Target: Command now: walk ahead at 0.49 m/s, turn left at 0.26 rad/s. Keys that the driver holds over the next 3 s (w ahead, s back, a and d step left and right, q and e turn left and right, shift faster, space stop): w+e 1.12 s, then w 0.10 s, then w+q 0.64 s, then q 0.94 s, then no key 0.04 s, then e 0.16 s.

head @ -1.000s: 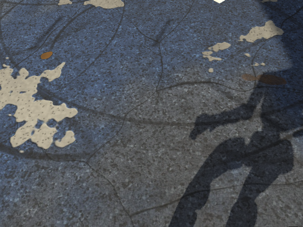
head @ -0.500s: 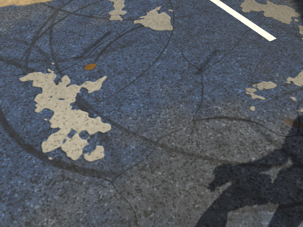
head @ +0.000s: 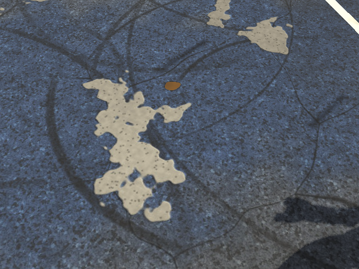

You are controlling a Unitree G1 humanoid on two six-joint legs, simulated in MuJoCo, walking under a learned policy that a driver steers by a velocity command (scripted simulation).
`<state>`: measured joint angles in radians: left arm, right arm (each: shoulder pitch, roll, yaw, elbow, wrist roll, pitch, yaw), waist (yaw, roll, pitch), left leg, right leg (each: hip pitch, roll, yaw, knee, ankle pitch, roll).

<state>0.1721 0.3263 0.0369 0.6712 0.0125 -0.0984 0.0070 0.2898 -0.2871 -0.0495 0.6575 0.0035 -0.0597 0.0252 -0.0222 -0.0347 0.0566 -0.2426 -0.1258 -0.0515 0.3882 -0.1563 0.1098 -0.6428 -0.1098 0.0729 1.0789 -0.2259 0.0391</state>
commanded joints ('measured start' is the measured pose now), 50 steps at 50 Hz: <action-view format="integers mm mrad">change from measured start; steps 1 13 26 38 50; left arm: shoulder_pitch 46 -214 70 162 81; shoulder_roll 59 28 101 125 33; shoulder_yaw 15 -3 45 64 39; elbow -27 -117 -74 -9 -92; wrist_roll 4 -32 -21 -39 -36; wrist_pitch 8 -15 25 61 80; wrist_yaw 2 -77 -19 10 -11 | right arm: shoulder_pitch -37 102 -15 -185 -28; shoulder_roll -130 -177 -119 -145 -110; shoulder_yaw -30 -34 3 -21 -34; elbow -43 90 -36 -74 21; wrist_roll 0 1 -26 6 -10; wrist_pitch -30 -2 -45 -69 -57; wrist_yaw -15 -30 -23 -14 -25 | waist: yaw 25 -77 -4 21 -4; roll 91 81 -11 -89 137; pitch -56 12 -76 -85 -31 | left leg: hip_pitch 5 379 -387 -84 139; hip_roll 248 359 211 128 380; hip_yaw -173 -62 -20 -39 -123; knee -195 -101 677 81 -213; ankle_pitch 261 443 -150 110 87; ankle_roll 155 73 -165 -120 80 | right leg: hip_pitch -8 -92 442 465 -75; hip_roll -22 77 -39 -6 8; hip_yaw -23 -64 270 350 30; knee -128 -541 -856 -651 49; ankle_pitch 175 190 343 126 -38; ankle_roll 27 -100 -349 -195 -22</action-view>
